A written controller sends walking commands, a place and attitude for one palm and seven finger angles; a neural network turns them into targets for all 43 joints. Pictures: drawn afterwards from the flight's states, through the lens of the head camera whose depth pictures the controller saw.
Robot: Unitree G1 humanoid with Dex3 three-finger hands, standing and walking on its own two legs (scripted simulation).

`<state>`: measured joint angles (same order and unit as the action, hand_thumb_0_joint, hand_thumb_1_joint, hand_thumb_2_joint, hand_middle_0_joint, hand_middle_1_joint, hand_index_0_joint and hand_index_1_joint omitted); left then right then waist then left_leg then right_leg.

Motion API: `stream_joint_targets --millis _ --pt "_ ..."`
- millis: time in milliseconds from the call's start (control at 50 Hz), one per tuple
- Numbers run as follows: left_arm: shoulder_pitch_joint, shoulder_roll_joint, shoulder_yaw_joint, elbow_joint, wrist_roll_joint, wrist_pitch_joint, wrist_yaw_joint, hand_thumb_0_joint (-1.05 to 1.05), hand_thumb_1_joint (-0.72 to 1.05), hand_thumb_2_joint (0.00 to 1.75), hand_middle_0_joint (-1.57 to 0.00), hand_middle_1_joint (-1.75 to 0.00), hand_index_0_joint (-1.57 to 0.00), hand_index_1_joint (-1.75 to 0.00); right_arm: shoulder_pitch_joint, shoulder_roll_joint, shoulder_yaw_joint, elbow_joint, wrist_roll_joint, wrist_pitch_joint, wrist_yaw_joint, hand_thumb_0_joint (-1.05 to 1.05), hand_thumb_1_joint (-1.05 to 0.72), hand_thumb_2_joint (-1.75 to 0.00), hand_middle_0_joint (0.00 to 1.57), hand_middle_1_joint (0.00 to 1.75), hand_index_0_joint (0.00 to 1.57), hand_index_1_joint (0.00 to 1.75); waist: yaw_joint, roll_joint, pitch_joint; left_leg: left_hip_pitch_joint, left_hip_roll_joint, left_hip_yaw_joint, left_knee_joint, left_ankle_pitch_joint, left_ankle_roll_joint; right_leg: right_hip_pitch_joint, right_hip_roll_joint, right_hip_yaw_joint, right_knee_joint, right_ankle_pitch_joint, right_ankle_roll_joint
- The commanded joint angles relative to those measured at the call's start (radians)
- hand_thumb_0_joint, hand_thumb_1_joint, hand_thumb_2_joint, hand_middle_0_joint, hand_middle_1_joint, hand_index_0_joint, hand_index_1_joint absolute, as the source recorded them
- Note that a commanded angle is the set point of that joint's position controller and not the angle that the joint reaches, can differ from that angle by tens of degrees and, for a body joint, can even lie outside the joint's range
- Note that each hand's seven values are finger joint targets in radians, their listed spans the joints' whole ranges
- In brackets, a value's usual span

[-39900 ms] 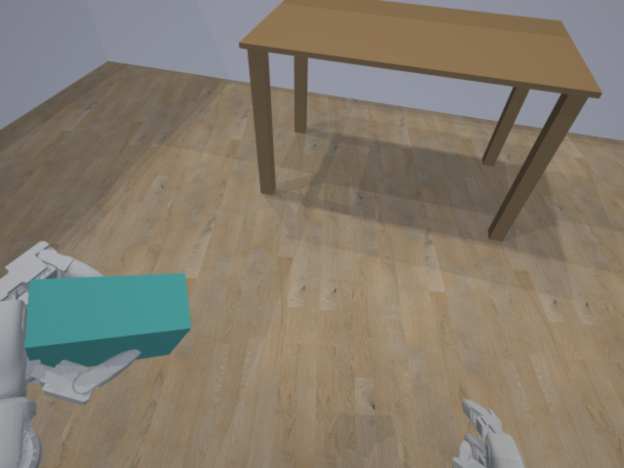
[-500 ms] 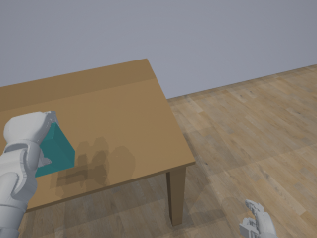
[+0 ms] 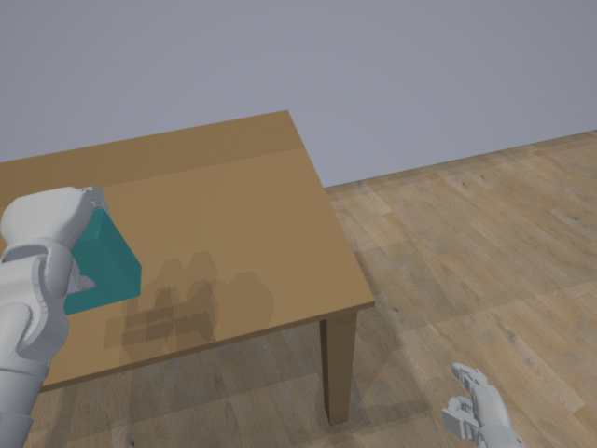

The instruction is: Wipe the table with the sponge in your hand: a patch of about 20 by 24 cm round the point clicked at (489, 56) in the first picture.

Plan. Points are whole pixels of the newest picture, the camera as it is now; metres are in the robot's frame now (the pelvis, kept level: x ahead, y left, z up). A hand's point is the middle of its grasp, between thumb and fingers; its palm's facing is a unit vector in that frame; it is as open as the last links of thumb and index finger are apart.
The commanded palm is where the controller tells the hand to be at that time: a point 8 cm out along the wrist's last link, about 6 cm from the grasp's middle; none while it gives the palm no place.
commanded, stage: lift the sponge slowly off the table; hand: left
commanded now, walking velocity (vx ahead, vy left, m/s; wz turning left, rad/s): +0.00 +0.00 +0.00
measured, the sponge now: (89, 273) +0.28 +0.34 +0.09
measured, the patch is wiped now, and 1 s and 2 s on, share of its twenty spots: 0.95 0.95 0.95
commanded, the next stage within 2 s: bring the sponge back beside the body in 0.04 s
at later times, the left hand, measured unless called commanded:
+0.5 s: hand (85, 265) +0.27 +0.32 +0.13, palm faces +0.03 -0.02 -1.00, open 10.0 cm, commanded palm +0.24 +0.32 +0.20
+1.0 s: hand (84, 304) +0.22 +0.29 +0.13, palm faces +0.06 -0.05 -1.00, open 10.0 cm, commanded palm +0.19 +0.29 +0.19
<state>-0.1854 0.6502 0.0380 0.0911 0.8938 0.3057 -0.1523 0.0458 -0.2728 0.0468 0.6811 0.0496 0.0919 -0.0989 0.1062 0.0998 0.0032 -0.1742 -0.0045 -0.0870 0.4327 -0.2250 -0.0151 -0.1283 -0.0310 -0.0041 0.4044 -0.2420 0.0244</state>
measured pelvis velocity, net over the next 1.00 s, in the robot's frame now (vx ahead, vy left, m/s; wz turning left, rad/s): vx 0.00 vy -0.01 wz -0.02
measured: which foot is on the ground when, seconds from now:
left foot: down 0.00-1.00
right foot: down 0.00-1.00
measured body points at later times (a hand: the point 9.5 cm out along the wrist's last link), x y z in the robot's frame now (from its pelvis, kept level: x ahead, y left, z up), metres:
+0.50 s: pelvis +0.00 +0.00 +0.00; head -0.01 -0.04 +0.45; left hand +0.26 +0.32 +0.19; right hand +0.21 -0.23 -0.11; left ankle +0.01 +0.13 -0.74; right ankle -0.01 -0.14 -0.74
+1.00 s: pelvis +0.00 -0.01 +0.00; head -0.02 -0.05 +0.45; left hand +0.21 +0.29 +0.18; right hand +0.26 -0.20 -0.07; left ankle +0.01 +0.13 -0.74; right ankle -0.01 -0.14 -0.74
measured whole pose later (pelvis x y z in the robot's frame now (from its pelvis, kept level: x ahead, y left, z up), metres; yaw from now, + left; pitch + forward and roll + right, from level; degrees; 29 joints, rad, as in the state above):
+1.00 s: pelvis +0.00 -0.01 +0.00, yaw -1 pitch -4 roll +0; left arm 0.14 0.57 0.01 -0.25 0.87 0.39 -0.09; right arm -0.01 -0.26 0.06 0.65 0.04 0.10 -0.09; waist 0.14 0.11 0.01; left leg -0.14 0.01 -0.08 0.44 -0.24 -0.03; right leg -0.11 -0.02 0.01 0.44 -0.26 0.01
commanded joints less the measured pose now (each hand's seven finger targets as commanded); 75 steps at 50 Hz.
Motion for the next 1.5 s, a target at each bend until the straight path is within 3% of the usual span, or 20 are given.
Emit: stream_joint_targets --millis 0,80,120,180,240,280,320,500,580,600,680,700,880,980,1020,1160,1280,1320,1440,1480 --pt "-0.318 0.279 0.135 -0.171 0.030 -0.026 0.028 0.00 0.10 1.30 -1.20 -1.60 -1.20 -1.60 -0.158 -0.118 -0.034 -0.160 -0.007 -0.054 -0.012 0.00 -0.90 -0.90 0.20 0.30 0.20 0.30 -0.024 -0.031 -0.224 0.040 -0.043 0.086 -0.045 0.245 0.051 0.068 0.069 -0.054 -0.032 0.196 -0.068" --pt "-0.389 0.360 0.194 -0.128 0.044 -0.056 0.038 0.00 0.10 1.30 -1.20 -1.60 -1.20 -1.60 -0.153 -0.128 -0.032 -0.156 -0.006 -0.055 -0.017 0.00 -0.90 -0.90 0.20 0.30 0.20 0.30 -0.020 -0.006 -0.208 0.019 -0.039 0.082 -0.060 0.181 0.047 0.049 0.073 -0.045 -0.048 0.128 -0.073" --pt "-0.401 0.363 0.201 -0.118 0.045 -0.086 0.054 0.00 0.10 1.30 -1.20 -1.60 -1.20 -1.60 -0.134 -0.122 -0.039 -0.145 -0.009 -0.059 -0.019 0.00 -0.90 -0.90 0.20 0.30 0.20 0.30 -0.017 -0.016 -0.238 0.029 -0.044 0.088 -0.051 0.196 0.048 0.069 0.067 -0.045 -0.039 0.144 -0.070" --pt "-0.339 0.358 0.223 -0.187 0.030 -0.109 0.074 0.00 0.10 1.30 -1.20 -1.60 -1.20 -1.60 -0.148 -0.115 -0.040 -0.169 -0.010 -0.066 -0.014 0.00 -0.90 -0.90 0.20 0.30 0.20 0.30 0.003 0.036 -0.279 0.040 -0.048 0.080 -0.042 0.226 0.049 0.099 0.072 -0.037 -0.028 0.180 -0.075" --pt "-0.282 0.325 0.215 -0.203 0.017 -0.113 0.092 0.00 0.10 1.30 -1.20 -1.60 -1.20 -1.60 -0.135 -0.115 -0.051 -0.163 -0.011 -0.067 -0.009 0.00 -0.90 -0.90 0.20 0.30 0.20 0.30 0.003 0.017 -0.282 0.039 -0.049 0.087 -0.036 0.239 0.048 0.105 0.066 -0.041 -0.019 0.208 -0.069" --pt "-0.215 0.322 0.233 -0.240 0.005 -0.094 0.102 0.00 0.10 1.30 -1.20 -1.60 -1.20 -1.60 -0.157 -0.114 -0.050 -0.180 -0.009 -0.069 -0.002 0.00 -0.90 -0.90 0.20 0.30 0.20 0.30 0.018 0.042 -0.279 0.031 -0.048 0.082 -0.034 0.246 0.047 0.114 0.069 -0.035 -0.013 0.214 -0.072" --pt "-0.177 0.289 0.213 -0.221 -0.003 -0.073 0.109 0.00 0.10 1.30 -1.20 -1.60 -1.20 -1.60 -0.146 -0.117 -0.054 -0.165 -0.008 -0.066 0.001 0.00 -0.90 -0.90 0.20 0.30 0.20 0.30 0.007 -0.004 -0.244 0.019 -0.044 0.090 -0.038 0.235 0.046 0.098 0.067 -0.045 -0.013 0.209 -0.066" --pt "-0.141 0.251 0.183 -0.351 -0.002 -0.013 0.114 0.00 0.10 1.30 -1.20 -1.60 -1.20 -1.60 -0.191 -0.109 -0.044 -0.181 -0.006 -0.075 -0.003 0.00 -0.90 -0.90 0.20 0.30 0.20 0.30 0.004 -0.041 -0.231 0.034 -0.045 0.085 -0.036 0.237 0.053 0.092 0.069 -0.045 -0.008 0.203 -0.063" --pt "-0.088 0.259 0.197 -0.410 0.001 0.001 0.114 0.00 0.10 1.30 -1.20 -1.60 -1.20 -1.60 -0.213 -0.108 -0.040 -0.189 -0.006 -0.073 -0.004 0.00 -0.90 -0.90 0.20 0.30 0.20 0.30 0.009 -0.002 -0.227 0.048 -0.042 0.080 -0.031 0.260 0.051 0.090 0.076 -0.034 -0.011 0.226 -0.069" --pt "-0.073 0.218 0.163 -0.396 0.003 0.006 0.113 0.00 0.10 1.30 -1.20 -1.60 -1.20 -1.60 -0.207 -0.099 -0.036 -0.182 -0.008 -0.072 -0.004 0.00 -0.90 -0.90 0.20 0.30 0.20 0.30 0.005 -0.015 -0.210 0.042 -0.042 0.088 -0.032 0.255 0.049 0.085 0.071 -0.045 -0.008 0.214 -0.064" --pt "-0.040 0.245 0.192 -0.469 0.013 0.030 0.117 0.00 0.10 1.30 -1.20 -1.60 -1.20 -1.60 -0.235 -0.102 -0.034 -0.195 -0.010 -0.067 -0.001 0.00 -0.90 -0.90 0.20 0.30 0.20 0.30 0.019 0.016 -0.229 0.056 -0.037 0.081 -0.031 0.282 0.047 0.095 0.079 -0.029 -0.008 0.236 -0.072" --pt "-0.024 0.199 0.153 -0.470 0.009 0.033 0.117 0.00 0.10 1.30 -1.20 -1.60 -1.20 -1.60 -0.227 -0.092 -0.031 -0.191 -0.012 -0.066 0.000 0.00 -0.90 -0.90 0.20 0.30 0.20 0.30 0.014 0.010 -0.220 0.056 -0.039 0.089 -0.029 0.282 0.047 0.095 0.071 -0.039 -0.005 0.236 -0.068" --pt "0.063 0.186 0.153 -0.540 0.020 0.088 0.116 0.00 0.10 1.30 -1.20 -1.60 -1.20 -1.60 -0.269 -0.090 -0.021 -0.208 -0.011 -0.048 0.002 0.00 -0.90 -0.90 0.20 0.30 0.20 0.30 0.023 0.010 -0.186 0.051 -0.028 0.084 -0.047 0.242 0.043 0.081 0.082 -0.022 -0.017 0.186 -0.073" --pt "0.112 0.194 0.163 -0.575 0.025 0.095 0.116 0.00 0.10 1.30 -1.20 -1.60 -1.20 -1.60 -0.278 -0.090 -0.019 -0.214 -0.013 -0.050 -0.001 0.00 -0.90 -0.90 0.20 0.30 0.20 0.30 0.027 -0.010 -0.187 0.054 -0.027 0.083 -0.045 0.226 0.046 0.081 0.082 -0.012 -0.016 0.172 -0.071" --pt "0.146 0.160 0.136 -0.557 0.014 0.087 0.117 0.00 0.10 1.30 -1.20 -1.60 -1.20 -1.60 -0.257 -0.085 -0.021 -0.201 -0.016 -0.053 -0.004 0.00 -0.90 -0.90 0.20 0.30 0.20 0.30 0.021 -0.031 -0.155 0.052 -0.028 0.095 -0.046 0.209 0.049 0.069 0.073 -0.025 -0.020 0.151 -0.063" --pt "0.215 0.157 0.145 -0.640 0.015 0.074 0.136 0.00 0.10 1.30 -1.20 -1.60 -1.20 -1.60 -0.260 -0.085 -0.025 -0.210 -0.021 -0.069 -0.006 0.00 -0.90 -0.90 0.20 0.30 0.20 0.30 0.034 0.014 -0.165 0.061 -0.030 0.095 -0.037 0.203 0.049 0.076 0.073 -0.016 -0.016 0.149 -0.063" --pt "0.319 0.147 0.172 -0.690 0.014 0.083 0.166 0.00 0.10 1.30 -1.20 -1.60 -1.20 -1.60 -0.274 -0.075 -0.026 -0.224 -0.020 -0.084 0.001 0.00 -0.90 -0.90 0.20 0.30 0.20 0.30 0.044 -0.008 -0.144 0.049 -0.026 0.088 -0.037 0.175 0.047 0.065 0.082 0.003 -0.019 0.111 -0.066" --pt "0.353 0.113 0.144 -0.665 0.007 0.080 0.172 0.00 0.10 1.30 -1.20 -1.60 -1.20 -1.60 -0.255 -0.077 -0.030 -0.209 -0.021 -0.088 0.003 0.00 -0.90 -0.90 0.20 0.30 0.20 0.30 0.038 -0.038 -0.116 0.042 -0.025 0.100 -0.035 0.161 0.048 0.053 0.075 -0.005 -0.023 0.093 -0.058" --pt "0.250 0.122 0.121 -0.617 0.018 0.105 0.178 0.00 0.10 1.30 -1.20 -1.60 -1.20 -1.60 -0.264 -0.082 -0.026 -0.195 -0.019 -0.091 -0.012 0.00 -0.90 -0.90 0.20 0.30 0.20 0.30 0.023 -0.037 -0.056 0.033 -0.024 0.103 -0.050 0.087 0.048 0.008 0.074 0.000 -0.051 -0.003 -0.053" --pt "0.223 0.137 0.130 -0.656 0.029 0.109 0.173 0.00 0.10 1.30 -1.20 -1.60 -1.20 -1.60 -0.295 -0.076 -0.020 -0.211 -0.016 -0.096 -0.016 0.00 -0.90 -0.90 0.20 0.30 0.20 0.30 0.027 -0.013 -0.088 0.046 -0.029 0.095 -0.051 0.093 0.049 0.016 0.080 0.018 -0.051 0.002 -0.061"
